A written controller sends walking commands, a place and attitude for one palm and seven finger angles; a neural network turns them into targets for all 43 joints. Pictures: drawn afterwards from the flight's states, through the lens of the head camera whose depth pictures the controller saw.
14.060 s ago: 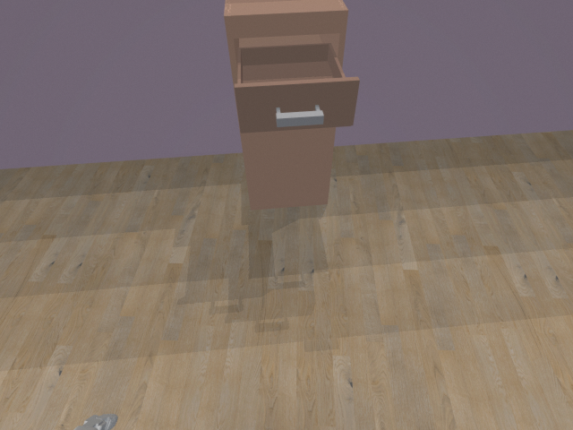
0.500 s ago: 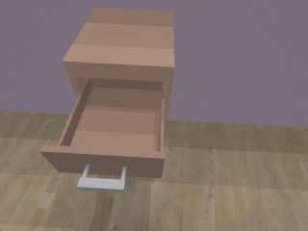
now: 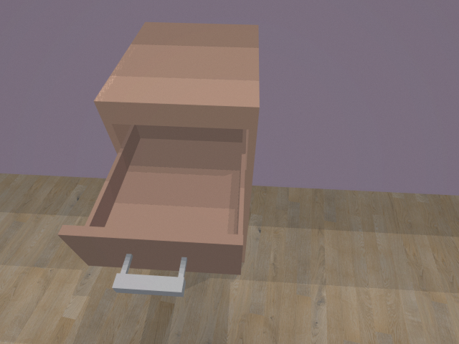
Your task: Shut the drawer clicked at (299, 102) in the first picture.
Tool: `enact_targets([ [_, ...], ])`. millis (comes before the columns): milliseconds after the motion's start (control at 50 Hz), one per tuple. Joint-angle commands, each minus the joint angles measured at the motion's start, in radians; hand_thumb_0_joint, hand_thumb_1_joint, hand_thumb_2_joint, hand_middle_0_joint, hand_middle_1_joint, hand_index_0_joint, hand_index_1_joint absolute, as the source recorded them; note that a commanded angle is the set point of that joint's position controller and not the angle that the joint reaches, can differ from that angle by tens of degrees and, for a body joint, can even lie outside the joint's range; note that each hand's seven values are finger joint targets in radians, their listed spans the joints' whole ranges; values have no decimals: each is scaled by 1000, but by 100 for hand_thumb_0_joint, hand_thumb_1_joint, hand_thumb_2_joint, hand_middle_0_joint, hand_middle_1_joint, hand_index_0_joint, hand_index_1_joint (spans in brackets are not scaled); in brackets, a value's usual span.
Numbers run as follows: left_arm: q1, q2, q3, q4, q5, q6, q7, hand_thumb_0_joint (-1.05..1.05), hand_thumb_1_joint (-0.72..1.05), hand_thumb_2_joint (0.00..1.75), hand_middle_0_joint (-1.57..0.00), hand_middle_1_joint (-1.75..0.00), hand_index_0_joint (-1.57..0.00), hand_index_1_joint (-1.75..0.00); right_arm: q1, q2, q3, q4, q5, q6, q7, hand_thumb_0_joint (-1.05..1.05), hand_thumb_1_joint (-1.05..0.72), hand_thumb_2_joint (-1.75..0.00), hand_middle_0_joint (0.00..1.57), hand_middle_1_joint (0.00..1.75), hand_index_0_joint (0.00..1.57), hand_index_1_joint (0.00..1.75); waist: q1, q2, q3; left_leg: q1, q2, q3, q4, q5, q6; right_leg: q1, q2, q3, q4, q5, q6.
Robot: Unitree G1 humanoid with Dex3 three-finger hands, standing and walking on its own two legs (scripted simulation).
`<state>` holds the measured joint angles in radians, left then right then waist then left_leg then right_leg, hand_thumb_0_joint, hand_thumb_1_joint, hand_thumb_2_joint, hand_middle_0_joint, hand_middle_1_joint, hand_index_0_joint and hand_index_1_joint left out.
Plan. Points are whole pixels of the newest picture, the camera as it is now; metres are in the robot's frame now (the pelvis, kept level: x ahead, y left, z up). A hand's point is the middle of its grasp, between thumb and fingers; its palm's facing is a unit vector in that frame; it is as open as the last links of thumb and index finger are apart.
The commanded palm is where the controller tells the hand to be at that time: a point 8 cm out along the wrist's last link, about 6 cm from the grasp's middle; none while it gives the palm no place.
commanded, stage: raise the hand and make a fist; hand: left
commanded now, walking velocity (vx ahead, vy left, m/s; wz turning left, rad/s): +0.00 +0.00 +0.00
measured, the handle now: (153, 272) +0.25 +0.16 -0.04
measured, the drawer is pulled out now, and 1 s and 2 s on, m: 0.30 0.30 0.30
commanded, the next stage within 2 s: bring the fist close to the handle in 1.98 s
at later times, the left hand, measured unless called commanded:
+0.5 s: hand out of the picture +0.10 +0.15 -0.03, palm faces +0.04 -1.00 -0.04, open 6.1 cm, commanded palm +0.07 +0.21 -0.03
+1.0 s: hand out of the picture +0.10 +0.15 +0.00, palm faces +0.01 -1.00 -0.04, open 3.5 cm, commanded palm +0.05 +0.20 +0.01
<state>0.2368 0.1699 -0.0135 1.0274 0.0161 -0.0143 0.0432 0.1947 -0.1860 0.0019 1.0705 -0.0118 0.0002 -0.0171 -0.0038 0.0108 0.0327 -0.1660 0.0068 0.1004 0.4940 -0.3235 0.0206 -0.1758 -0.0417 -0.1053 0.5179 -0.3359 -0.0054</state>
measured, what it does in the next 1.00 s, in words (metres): lowers itself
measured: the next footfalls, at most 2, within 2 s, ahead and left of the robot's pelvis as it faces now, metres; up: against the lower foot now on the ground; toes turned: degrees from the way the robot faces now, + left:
none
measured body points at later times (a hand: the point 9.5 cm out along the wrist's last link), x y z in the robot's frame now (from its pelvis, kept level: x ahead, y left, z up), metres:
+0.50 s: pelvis -0.06 -0.03 -0.08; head -0.01 -0.02 +0.37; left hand +0.09 +0.21 -0.03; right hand +0.19 -0.27 -0.11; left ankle -0.04 +0.10 -0.74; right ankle -0.04 -0.11 -0.74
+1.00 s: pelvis -0.06 -0.02 -0.06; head -0.01 -0.02 +0.39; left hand +0.09 +0.21 +0.01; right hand +0.11 -0.26 -0.14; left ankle -0.04 +0.10 -0.74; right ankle -0.04 -0.11 -0.74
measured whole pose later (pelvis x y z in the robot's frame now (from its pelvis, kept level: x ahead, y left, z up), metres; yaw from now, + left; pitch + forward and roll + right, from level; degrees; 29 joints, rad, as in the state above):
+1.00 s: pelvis -0.06 -0.02 -0.06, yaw +2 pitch +11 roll -1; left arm 0.70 0.18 0.10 -0.22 -0.25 -0.40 -0.26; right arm 0.28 -0.21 -0.04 0.57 0.04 -0.25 -0.04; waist -0.01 0.03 -0.11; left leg -0.75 0.05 0.02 1.03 -0.47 0.00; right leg -0.71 -0.03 -0.13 1.00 -0.48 -0.04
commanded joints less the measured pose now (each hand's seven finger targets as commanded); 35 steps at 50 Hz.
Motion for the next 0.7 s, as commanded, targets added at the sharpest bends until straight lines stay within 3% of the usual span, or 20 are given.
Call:
enact_targets([
  [0, 71, 116, 19, -21, -3, -8, 10, 0, 90, 90, -20, -30, -20, -30, 57, -97, -17, -11, 0, -10, -4, 0, -90, -90, 20, 30, 20, 30, 3, -33, -3, 28, 103, -114, -74, 308, 21, -17, -103, 103, -99, 323, -24],
  [40, 71, 116, 18, -18, -3, -6, 9, 0, 90, 90, -20, -30, -20, -30, 60, -99, -15, -4, 0, -10, -4, 0, -90, -90, 20, 30, 20, 30, 5, -16, 9, 28, 105, -114, -81, 314, 23, -17, -98, 105, -102, 312, -24],
  [60, 141, 130, 27, 19, 9, -24, 38, 0, 90, 90, -20, -30, -20, -30, 10, -121, -25, -72, 5, -19, -3, 0, -90, -90, 20, 30, 20, 30, 27, -152, 44, -82, 122, -73, 124, 416, -11, -12, -134, 161, -93, 741, 4],
  [80, -616, 356, 221, -1513, -171, -232, 25, 0, 90, 90, -22, -32, -22, -32, 34, -249, -61, -399, 55, -176, -30, 0, -90, -90, 20, 30, 20, 30, -57, 104, -484, 169, 23, -112, -17, 646, 8, 56, -46, 78, 13, 746, -45],
  [100, -37, 252, 151, -1212, -90, -187, 43, 0, 90, 90, -24, -34, -24, -34, 4, -177, -34, -355, 21, -279, -64, 0, -90, -90, 20, 30, 20, 30, 25, 316, -478, 344, 83, -152, -61, 823, 8, -29, 9, 44, 85, 415, -42],
  [120, 227, 29, 35, -1084, -149, -65, 70, 0, 90, 90, -26, -37, -26, -37, -20, -141, -41, -342, 43, -307, -56, 0, -90, -90, 20, 30, 20, 30, -9, 272, -333, 257, 78, -148, -83, 884, -44, -151, 24, -5, 126, 144, -24],
  [140, 182, -38, 8, -1052, -144, -52, 48, 0, 90, 90, -28, -39, -28, -39, 36, -148, -57, -319, 42, -309, -43, 0, -90, -90, 20, 30, 20, 30, -37, 124, -188, 160, 74, -141, -37, 815, -37, -227, 24, 3, 92, 120, -15],
  [160, 144, 12, 69, -1068, -155, -88, 23, 0, 90, 90, -30, -41, -30, -41, 9, -169, -83, -373, 28, -315, -36, 0, -90, -90, 20, 30, 20, 30, -37, 43, -81, 32, 65, -151, 18, 652, -32, -268, 23, -10, 57, 127, -13],
  [180, 231, 52, 144, -1018, -161, -139, -13, 0, 90, 90, -32, -43, -32, -43, -1, -181, -101, -400, 17, -312, -33, 0, -90, -90, 20, 30, 20, 30, -17, -86, -95, -73, 46, -136, 69, 511, -28, -257, 32, -23, 37, 193, -15],
  [200, 373, 19, 147, -944, -179, -199, -61, 0, 90, 90, -34, -45, -34, -45, -25, -179, -105, -438, 11, -311, -30, 0, -90, -90, 20, 30, 20, 30, 5, -187, -104, -175, 20, -112, 125, 386, -17, -256, 34, -21, 70, 270, -11],
  [240, 535, -23, 154, -899, -199, -341, -165, 0, 90, 90, -38, -50, -38, -50, -46, -169, -110, -494, 13, -306, -8, 0, -90, -90, 20, 30, 20, 30, 49, -221, -175, -287, 2, -86, 208, 388, -24, -260, 40, -26, 197, 362, -15],
  [280, 492, -44, 113, -1004, -230, -484, -256, 0, 90, 90, -42, -54, -42, -54, -87, -170, -111, -560, 12, -328, 11, 0, -90, -90, 20, 30, 20, 30, 57, -150, -257, -393, -10, -69, 301, 291, -21, -314, 33, 8, 296, 330, -13],
  [320, 439, 50, 190, -1046, -238, -604, -320, 0, 90, 90, -46, -58, -46, -58, -89, -163, -115, -578, 17, -339, 24, 0, -90, -90, 20, 30, 20, 30, 54, -21, -266, -465, -12, -70, 375, 206, -27, -398, 27, 42, 359, 242, -24],
  [340, 419, 77, 207, -1105, -250, -653, -350, 0, 90, 90, -48, -60, -48, -60, -94, -159, -115, -602, 16, -346, 29, 0, -90, -90, 20, 30, 20, 30, 60, 22, -331, -488, -16, -69, 413, 181, -23, -416, 27, 64, 387, 204, -28],
  [380, 362, 113, 238, -1177, -286, -723, -393, 0, 90, 90, -52, -65, -52, -65, -93, -148, -115, -631, 22, -356, 25, 0, -90, -90, 20, 30, 20, 30, 37, 16, -368, -552, -15, -75, 481, 124, -15, -451, 22, 119, 405, 128, -23],
  [460, 278, 81, 183, -1252, -323, -641, -393, 0, 90, 90, -60, -73, -60, -73, -94, -146, -97, -683, 53, -340, -6, 0, -90, -90, 20, 30, 20, 30, -11, -16, -256, -641, -14, -80, 515, -119, 1, -555, 11, 190, 295, -277, -12],
  [480, 223, 110, 180, -1302, -321, -617, -386, 0, 90, 90, -62, -75, -62, -75, -89, -162, -90, -698, 58, -338, -18, 0, -90, -90, 20, 30, 20, 30, -19, -9, -237, -657, -11, -87, 522, -156, 8, -569, 8, 208, 273, -356, -12],
  [600, 247, 141, 175, -1391, -290, -462, -351, 0, 90, 90, -74, -88, -74, -88, -45, -141, -70, -715, 62, -305, -53, 0, -90, -90, 20, 30, 20, 30, -16, 21, -299, -613, 0, -104, 500, -69, 17, -478, 15, 186, 269, -218, -8],
  [620, 270, 171, 222, -1355, -285, -438, -338, 0, 90, 90, -76, -91, -76, -91, -52, -138, -71, -704, 62, -296, -55, 0, -90, -90, 20, 30, 20, 30, -7, 4, -307, -614, 1, -106, 498, -58, 16, -457, 15, 187, 262, -204, -6],
  [680, 334, 137, 219, -1334, -299, -394, -335, 0, 90, 90, -82, -97, -82, -97, -66, -121, -61, -709, 61, -284, -53, 0, -90, -90, 20, 30, 20, 30, 7, -14, -284, -608, -3, -113, 466, -28, 10, -417, 8, 170, 257, -137, 2],
])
